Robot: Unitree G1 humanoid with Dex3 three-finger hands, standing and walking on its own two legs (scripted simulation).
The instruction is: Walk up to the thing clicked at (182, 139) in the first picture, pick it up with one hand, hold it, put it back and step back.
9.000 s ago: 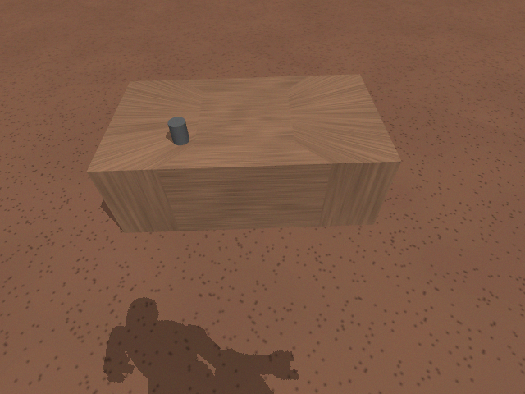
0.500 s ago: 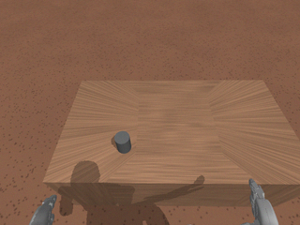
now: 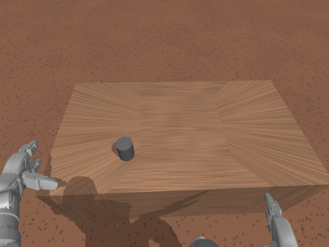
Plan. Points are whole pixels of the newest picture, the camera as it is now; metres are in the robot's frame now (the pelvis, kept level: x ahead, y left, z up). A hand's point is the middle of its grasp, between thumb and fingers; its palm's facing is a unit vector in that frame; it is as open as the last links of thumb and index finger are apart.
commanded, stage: go down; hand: left
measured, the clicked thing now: (125, 149) +0.54 +0.15 -0.27
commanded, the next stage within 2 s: approach in 1.06 s
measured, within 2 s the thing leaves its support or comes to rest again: neither
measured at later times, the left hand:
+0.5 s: hand (38, 139) +0.39 +0.33 +0.03, palm faces +0.15 -0.99 -0.08, open 17.4 cm
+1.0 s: hand (38, 126) +0.43 +0.34 +0.04, palm faces +0.14 -0.99 -0.04, open 17.4 cm
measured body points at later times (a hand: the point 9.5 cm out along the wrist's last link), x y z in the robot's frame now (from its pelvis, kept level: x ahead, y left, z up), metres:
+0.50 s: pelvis +0.00 +0.00 -0.01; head +0.08 +0.03 +0.43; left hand +0.38 +0.39 +0.04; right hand +0.16 -0.26 -0.06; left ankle -0.02 +0.12 -0.70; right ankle +0.06 -0.14 -0.70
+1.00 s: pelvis +0.00 +0.01 -0.02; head +0.10 +0.04 +0.42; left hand +0.42 +0.40 +0.05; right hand +0.16 -0.25 -0.06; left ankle -0.02 +0.12 -0.70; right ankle +0.06 -0.14 -0.70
